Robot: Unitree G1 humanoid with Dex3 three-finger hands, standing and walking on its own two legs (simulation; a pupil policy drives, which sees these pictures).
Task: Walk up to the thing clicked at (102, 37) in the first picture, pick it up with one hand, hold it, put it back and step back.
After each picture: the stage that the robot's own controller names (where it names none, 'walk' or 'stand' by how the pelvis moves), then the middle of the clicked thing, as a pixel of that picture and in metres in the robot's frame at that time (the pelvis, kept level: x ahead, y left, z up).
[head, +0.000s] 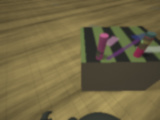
stand; (101, 47) +0.65 -0.07 +0.05
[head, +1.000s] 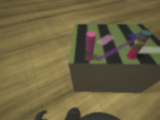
rise first; (89, 47) +0.58 +0.05 +0.07
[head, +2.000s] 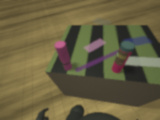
stand; (64, 57) +0.44 +0.24 +0.07
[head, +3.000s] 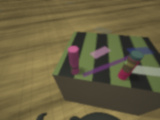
stand; (74, 61) +0.44 +0.15 +0.05
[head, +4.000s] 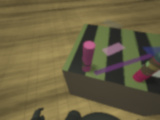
stand; (87, 58) +0.44 +0.04 +0.06
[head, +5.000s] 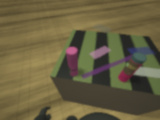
stand; (73, 63) +0.42 +0.15 +0.05
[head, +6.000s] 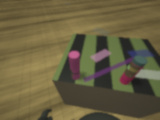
stand; (75, 67) +0.41 +0.13 +0.04
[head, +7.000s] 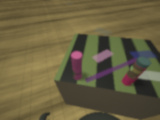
stand; (77, 67) +0.40 +0.12 +0.04
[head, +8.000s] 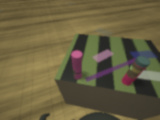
stand; (77, 66) +0.41 +0.12 +0.04
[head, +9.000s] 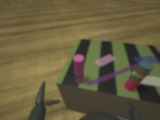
rise first; (79, 70) +0.39 +0.11 +0.04
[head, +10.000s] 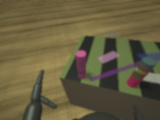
go down; (81, 66) +0.42 +0.11 +0.05
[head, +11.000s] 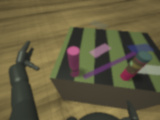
go down; (74, 63) +0.41 +0.10 +0.06
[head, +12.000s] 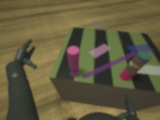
go down; (74, 63) +0.42 +0.10 +0.06
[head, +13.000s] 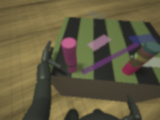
close in; (70, 58) +0.41 +0.11 +0.10
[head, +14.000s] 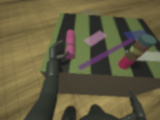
close; (70, 43) +0.60 +0.11 +0.03
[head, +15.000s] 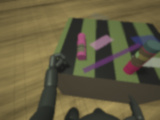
lift; (81, 45) +0.61 +0.06 +0.02
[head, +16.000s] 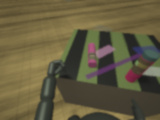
lift; (91, 54) +0.59 +0.00 +0.00
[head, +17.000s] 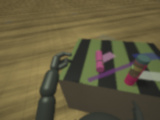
lift; (99, 60) +0.61 -0.06 -0.03
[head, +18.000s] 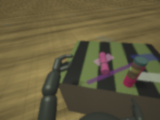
stand; (103, 62) +0.60 -0.11 -0.04
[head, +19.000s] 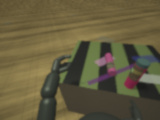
stand; (110, 63) +0.60 -0.17 -0.04
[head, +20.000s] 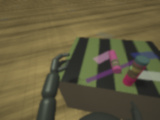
stand; (114, 60) +0.60 -0.21 -0.04
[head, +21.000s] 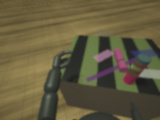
stand; (120, 59) +0.60 -0.27 -0.04
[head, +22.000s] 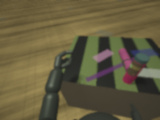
stand; (125, 59) +0.61 -0.31 -0.04
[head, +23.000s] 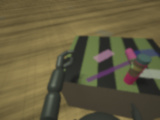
stand; (133, 59) +0.60 -0.37 -0.04
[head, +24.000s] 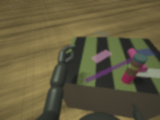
stand; (136, 59) +0.61 -0.42 -0.04
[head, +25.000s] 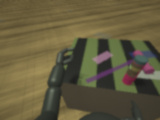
stand; (142, 61) +0.61 -0.47 -0.04
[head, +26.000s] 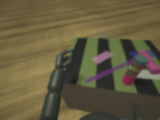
stand; (147, 61) +0.60 -0.51 -0.04
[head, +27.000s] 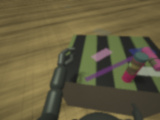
stand; (151, 58) +0.62 -0.55 -0.04
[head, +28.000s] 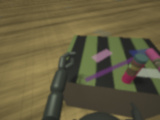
stand; (156, 59) +0.62 -0.59 -0.04
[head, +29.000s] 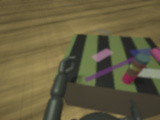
stand; out of the picture +0.61 -0.63 -0.04
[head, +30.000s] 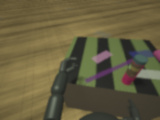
crouch; out of the picture +0.61 -0.67 -0.04
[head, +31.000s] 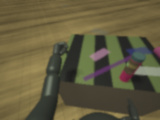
lower; out of the picture +0.62 -0.70 -0.04
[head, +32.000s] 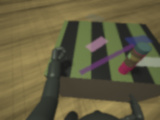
lower; (139, 78) +0.63 -0.86 -0.67
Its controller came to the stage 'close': yes
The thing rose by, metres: 0.00
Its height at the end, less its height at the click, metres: -0.79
